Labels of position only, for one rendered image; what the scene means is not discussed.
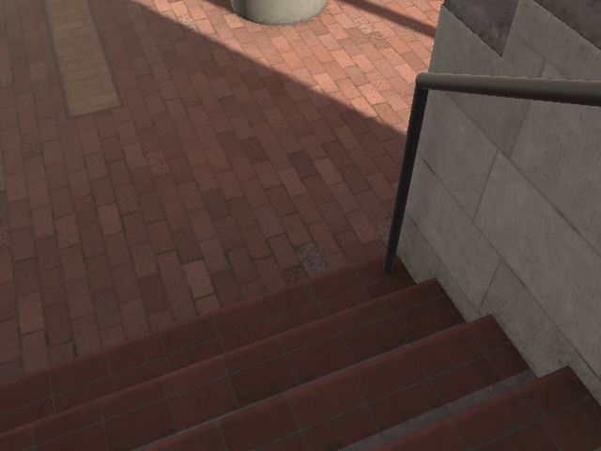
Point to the stairs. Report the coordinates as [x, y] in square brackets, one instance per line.
[355, 359]

